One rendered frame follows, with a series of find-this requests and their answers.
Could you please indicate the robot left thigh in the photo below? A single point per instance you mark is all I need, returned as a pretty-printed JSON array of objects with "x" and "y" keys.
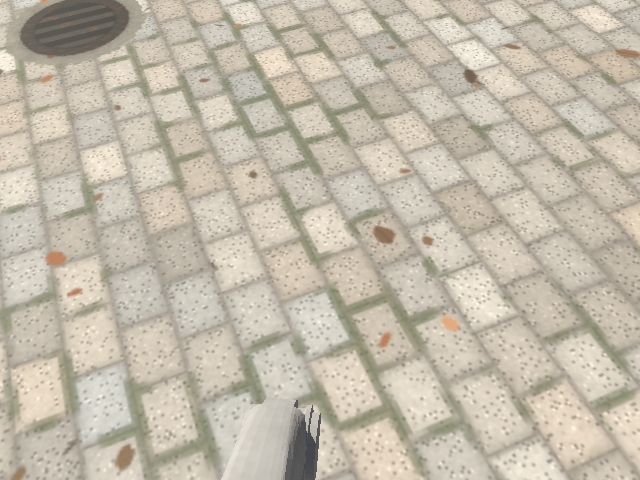
[{"x": 278, "y": 441}]

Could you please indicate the left robot shin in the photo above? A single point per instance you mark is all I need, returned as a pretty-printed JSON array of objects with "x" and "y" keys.
[{"x": 247, "y": 411}]

